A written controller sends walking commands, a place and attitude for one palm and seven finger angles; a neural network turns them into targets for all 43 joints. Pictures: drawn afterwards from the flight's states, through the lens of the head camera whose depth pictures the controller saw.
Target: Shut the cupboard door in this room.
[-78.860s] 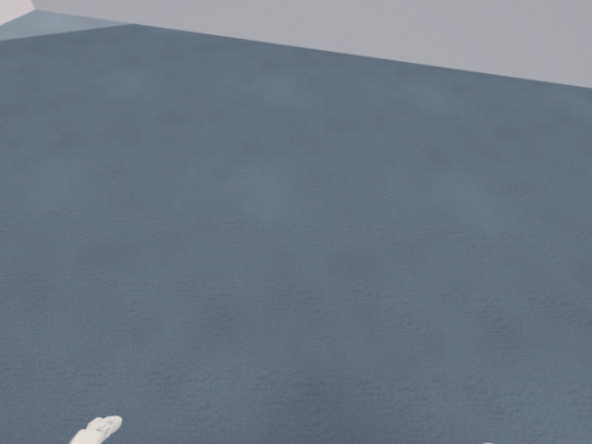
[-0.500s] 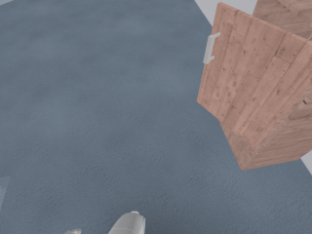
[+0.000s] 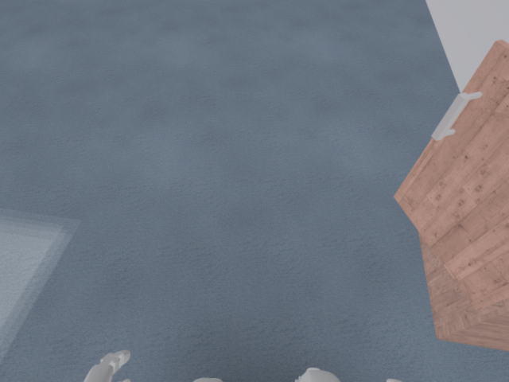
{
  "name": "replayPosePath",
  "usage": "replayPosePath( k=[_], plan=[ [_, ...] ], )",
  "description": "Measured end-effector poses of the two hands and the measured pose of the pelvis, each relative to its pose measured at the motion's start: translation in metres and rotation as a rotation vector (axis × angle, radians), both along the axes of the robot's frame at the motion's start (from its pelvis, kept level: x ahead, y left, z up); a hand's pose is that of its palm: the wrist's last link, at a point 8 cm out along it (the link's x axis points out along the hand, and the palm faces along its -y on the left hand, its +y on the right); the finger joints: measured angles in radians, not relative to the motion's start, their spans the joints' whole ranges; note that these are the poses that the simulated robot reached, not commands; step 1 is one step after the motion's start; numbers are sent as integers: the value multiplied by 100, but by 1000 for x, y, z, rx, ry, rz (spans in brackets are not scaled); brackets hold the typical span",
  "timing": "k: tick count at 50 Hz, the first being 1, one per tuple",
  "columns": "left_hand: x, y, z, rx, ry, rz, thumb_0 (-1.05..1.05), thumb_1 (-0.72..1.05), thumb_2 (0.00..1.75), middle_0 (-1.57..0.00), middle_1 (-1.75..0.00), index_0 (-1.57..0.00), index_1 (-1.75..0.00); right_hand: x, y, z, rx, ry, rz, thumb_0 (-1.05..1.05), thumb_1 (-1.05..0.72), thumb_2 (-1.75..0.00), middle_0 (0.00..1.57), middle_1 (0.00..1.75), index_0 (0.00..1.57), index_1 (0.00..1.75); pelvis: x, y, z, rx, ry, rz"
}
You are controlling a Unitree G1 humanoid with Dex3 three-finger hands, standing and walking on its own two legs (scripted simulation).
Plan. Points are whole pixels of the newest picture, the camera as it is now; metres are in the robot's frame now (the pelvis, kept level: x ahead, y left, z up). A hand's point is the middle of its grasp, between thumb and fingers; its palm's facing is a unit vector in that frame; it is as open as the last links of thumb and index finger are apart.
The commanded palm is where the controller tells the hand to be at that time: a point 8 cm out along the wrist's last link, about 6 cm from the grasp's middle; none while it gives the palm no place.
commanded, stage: walk to a spot facing it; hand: left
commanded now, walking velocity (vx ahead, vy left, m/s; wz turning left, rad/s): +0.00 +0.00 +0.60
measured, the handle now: (456, 116) +0.72 -0.47 -0.05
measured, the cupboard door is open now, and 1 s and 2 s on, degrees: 28 28 28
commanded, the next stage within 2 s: turn to face it in 1.40 s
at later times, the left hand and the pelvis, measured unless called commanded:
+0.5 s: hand out of the picture -0.01 +0.23 -0.19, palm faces +0.34 -0.92 -0.20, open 7.4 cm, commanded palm none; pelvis +0.01 +0.02 -0.01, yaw +19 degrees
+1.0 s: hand (118, 323) +0.22 +0.27 -0.14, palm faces +0.49 -0.84 -0.23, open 7.4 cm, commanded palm none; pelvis +0.19 +0.03 -0.01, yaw +34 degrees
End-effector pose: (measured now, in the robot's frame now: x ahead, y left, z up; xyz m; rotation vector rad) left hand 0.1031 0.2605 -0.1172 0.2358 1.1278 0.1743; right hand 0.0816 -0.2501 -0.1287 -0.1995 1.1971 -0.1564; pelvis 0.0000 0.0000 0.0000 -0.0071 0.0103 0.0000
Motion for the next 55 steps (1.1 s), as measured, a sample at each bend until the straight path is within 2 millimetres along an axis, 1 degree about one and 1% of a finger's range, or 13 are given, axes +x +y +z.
replayPosePath(
  k=[5,12,17,22,26,30,34,39,43,46,48,51,55],
  plan=[
    [-7,-17,4,31,-57,36,0,90,89,-20,-30,-20,-30,3,-19,-19,26,33,21,0,-91,-90,21,30,20,30,0,-18,-9,12,0,70],
    [-46,-32,4,-6,10,142,0,90,89,-20,-30,-20,-30,15,-22,-9,24,82,92,0,-91,-90,20,30,20,30,4,-22,2,28,-5,177],
    [-78,-27,-11,-53,30,237,0,90,89,-20,-30,-20,-30,37,-3,-2,-2,97,193,0,-91,-90,20,30,20,30,2,-15,0,24,-3,258],
    [-122,-5,-39,-99,79,352,0,90,89,-20,-30,-20,-30,71,31,2,-41,25,311,0,-91,-90,20,30,20,30,3,6,-14,4,4,323],
    [-138,13,-38,-106,155,386,1,90,89,-20,-30,-20,-30,81,51,14,-52,-22,343,0,-91,-90,20,30,20,30,12,18,-7,-5,4,338],
    [-122,31,-21,-97,113,406,1,91,89,-19,-30,-20,-30,78,61,20,-55,18,361,0,-91,-90,20,30,20,30,26,29,5,-16,5,380],
    [-89,46,-8,-74,39,420,1,91,89,-19,-30,-20,-30,75,66,19,-45,90,372,0,-91,-90,21,30,20,30,47,35,11,-13,4,421],
    [-32,55,2,-55,-37,419,1,91,89,-19,-30,-20,-30,80,65,10,-30,183,368,0,-91,-90,21,30,20,30,83,38,10,4,7,461],
    [26,56,5,-41,-90,401,1,91,89,-19,-30,-20,-30,98,58,-2,-19,248,358,0,-91,-90,21,30,20,30,120,37,3,21,11,484],
    [68,55,3,-19,-138,397,1,91,89,-19,-30,-20,-30,125,51,-19,-12,293,363,0,-91,-90,21,30,20,30,156,35,-10,31,14,512],
    [84,51,2,-2,-167,418,0,90,89,-19,-30,-20,-30,152,50,-29,-13,313,387,0,-91,-90,21,30,20,30,173,34,-14,23,5,546],
    [84,40,5,-8,-148,489,0,90,89,-20,-30,-20,-30,207,59,-25,-19,283,456,1,-91,-90,21,30,20,30,194,34,-7,29,-8,601],
    [66,20,5,-46,-57,606,0,90,89,-20,-30,-20,-30,289,86,-10,-16,185,544,1,-91,-90,20,30,20,30,224,40,6,30,-1,662]
  ],
)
